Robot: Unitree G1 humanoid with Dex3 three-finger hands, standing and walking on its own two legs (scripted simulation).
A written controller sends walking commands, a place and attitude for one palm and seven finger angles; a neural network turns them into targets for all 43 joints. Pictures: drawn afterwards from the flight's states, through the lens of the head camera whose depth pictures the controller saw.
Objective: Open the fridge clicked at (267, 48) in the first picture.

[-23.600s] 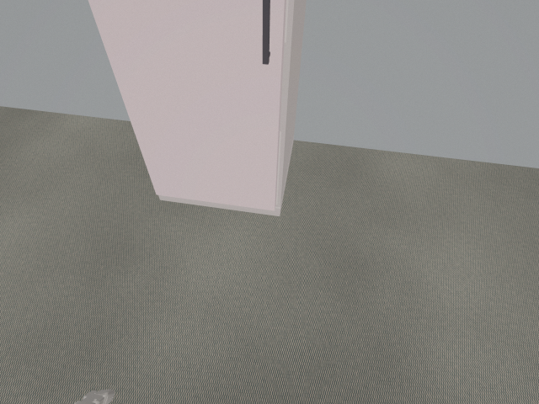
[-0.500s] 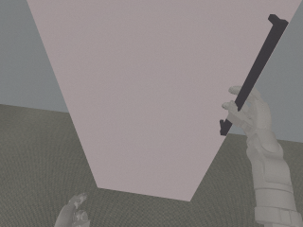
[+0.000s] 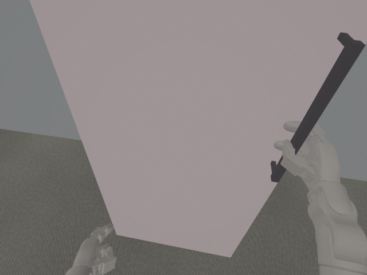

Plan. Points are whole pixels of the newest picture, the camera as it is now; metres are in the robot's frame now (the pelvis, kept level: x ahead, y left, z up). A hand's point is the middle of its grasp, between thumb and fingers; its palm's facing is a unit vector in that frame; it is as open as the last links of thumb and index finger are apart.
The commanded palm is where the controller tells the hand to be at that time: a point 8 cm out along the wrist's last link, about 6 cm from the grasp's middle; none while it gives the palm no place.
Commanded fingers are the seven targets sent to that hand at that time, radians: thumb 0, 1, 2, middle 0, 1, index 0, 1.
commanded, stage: pull the door a little, standing still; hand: right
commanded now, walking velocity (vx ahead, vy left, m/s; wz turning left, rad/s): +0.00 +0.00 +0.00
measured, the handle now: (302, 123) +0.38 -0.20 +0.20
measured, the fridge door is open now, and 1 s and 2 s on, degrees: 2 32 59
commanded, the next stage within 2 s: walk backward, drawing the door open in 0.04 s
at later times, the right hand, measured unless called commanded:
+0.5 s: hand (281, 225) +0.18 -0.12 +0.15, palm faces +0.15 +0.96 -0.23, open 6.1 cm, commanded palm +0.14 -0.17 +0.16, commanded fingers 0.00 -0.90 -0.90 0.45 1.40 0.45 1.40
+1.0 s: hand out of the picture +0.07 -0.05 +0.15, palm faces +0.23 +0.94 -0.25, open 6.7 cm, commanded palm +0.03 -0.09 +0.16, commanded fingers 0.00 -0.90 -0.90 0.45 1.40 0.45 1.40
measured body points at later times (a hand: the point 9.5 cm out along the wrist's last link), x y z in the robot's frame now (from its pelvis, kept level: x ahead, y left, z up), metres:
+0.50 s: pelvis -0.05 +0.02 +0.00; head -0.04 +0.06 +0.45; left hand +0.16 +0.21 -0.09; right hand +0.17 -0.18 +0.17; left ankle -0.07 +0.11 -0.74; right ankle -0.03 -0.12 -0.74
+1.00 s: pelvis -0.15 +0.11 -0.01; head -0.11 +0.12 +0.44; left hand +0.03 +0.30 -0.12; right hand +0.05 -0.10 +0.16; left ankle -0.08 +0.10 -0.74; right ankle -0.15 -0.03 -0.71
